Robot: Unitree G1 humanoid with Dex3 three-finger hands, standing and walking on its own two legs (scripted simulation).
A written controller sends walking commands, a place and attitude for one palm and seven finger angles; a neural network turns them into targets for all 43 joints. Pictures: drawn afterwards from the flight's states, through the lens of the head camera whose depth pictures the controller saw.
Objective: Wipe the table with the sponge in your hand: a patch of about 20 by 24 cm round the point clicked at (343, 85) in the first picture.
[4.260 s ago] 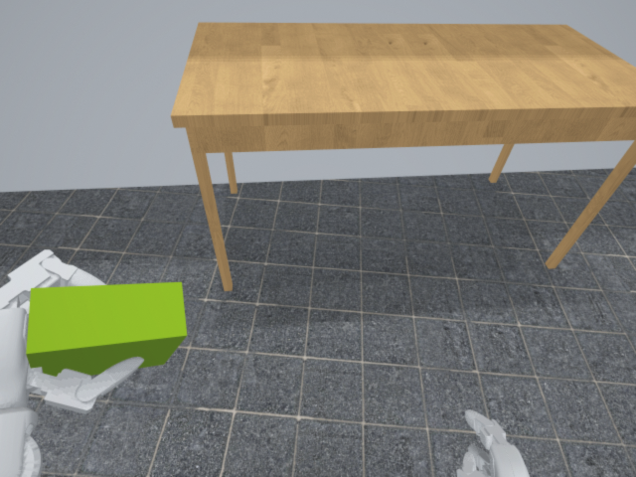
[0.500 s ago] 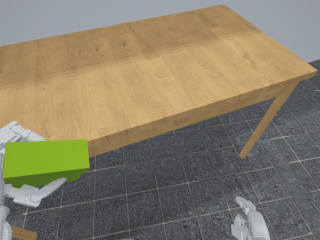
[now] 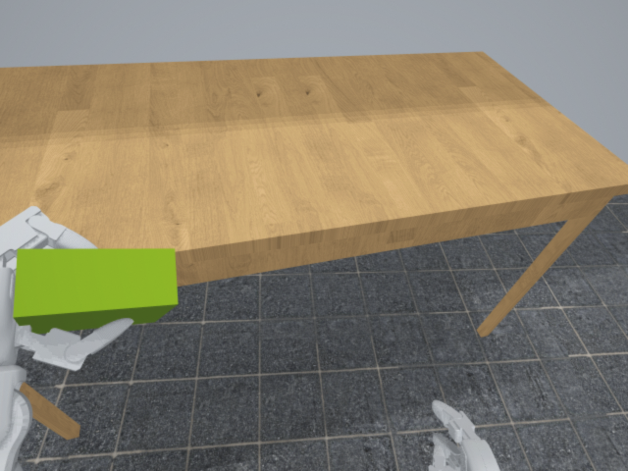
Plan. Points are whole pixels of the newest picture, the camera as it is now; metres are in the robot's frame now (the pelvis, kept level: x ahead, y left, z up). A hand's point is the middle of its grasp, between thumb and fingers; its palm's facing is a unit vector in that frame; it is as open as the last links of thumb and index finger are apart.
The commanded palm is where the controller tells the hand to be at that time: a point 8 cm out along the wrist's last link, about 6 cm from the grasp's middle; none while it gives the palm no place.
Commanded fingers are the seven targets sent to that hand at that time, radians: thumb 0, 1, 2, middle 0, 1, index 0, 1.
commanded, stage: come to a stop and stand still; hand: left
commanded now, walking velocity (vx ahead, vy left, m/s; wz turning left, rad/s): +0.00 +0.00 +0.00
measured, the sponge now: (121, 291) +0.23 +0.23 +0.15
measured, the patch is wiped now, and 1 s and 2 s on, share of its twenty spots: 0.00 0.00 0.00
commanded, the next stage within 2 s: look again from close up in 1.04 s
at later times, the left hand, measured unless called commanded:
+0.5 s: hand (86, 274) +0.24 +0.26 +0.16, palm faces +0.45 -0.82 -0.35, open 9.7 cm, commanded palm +0.18 +0.29 +0.18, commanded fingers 0.00 0.10 1.30 -1.20 -1.60 -1.20 -1.60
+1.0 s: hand (116, 251) +0.27 +0.25 +0.16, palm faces +0.43 -0.82 -0.38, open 9.7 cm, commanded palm +0.21 +0.27 +0.18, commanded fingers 0.00 0.10 1.30 -1.20 -1.60 -1.20 -1.60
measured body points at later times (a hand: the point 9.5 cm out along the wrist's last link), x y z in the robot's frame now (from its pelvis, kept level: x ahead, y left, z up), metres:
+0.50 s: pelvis +0.03 +0.00 +0.01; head +0.04 +0.02 +0.46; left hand +0.21 +0.30 +0.18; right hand +0.21 -0.21 -0.06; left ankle +0.05 +0.07 -0.73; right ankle +0.09 -0.13 -0.73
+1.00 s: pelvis +0.07 -0.02 +0.01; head +0.09 -0.01 +0.46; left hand +0.24 +0.29 +0.18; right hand +0.28 -0.22 -0.06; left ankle +0.05 +0.07 -0.73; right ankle +0.09 -0.13 -0.73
